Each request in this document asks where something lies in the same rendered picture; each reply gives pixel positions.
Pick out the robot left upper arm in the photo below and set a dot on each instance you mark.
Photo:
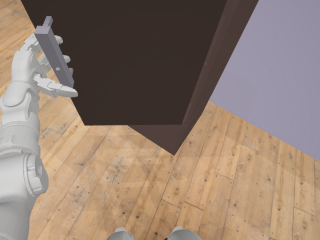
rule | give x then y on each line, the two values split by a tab
22	179

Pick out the robot left hand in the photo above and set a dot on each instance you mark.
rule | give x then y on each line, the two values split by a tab
25	68

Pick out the cupboard door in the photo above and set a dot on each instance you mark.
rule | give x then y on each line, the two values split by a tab
135	62

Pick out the robot right shin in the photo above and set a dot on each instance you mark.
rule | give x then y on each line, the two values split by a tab
177	228

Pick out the handle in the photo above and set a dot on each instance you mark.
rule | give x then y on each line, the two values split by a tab
52	51

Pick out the robot left shin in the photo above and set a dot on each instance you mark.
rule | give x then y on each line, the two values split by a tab
120	229

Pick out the robot shin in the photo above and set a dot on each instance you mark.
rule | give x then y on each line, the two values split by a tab
177	228
120	229

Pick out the robot left forearm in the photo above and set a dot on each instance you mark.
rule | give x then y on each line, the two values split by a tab
20	125

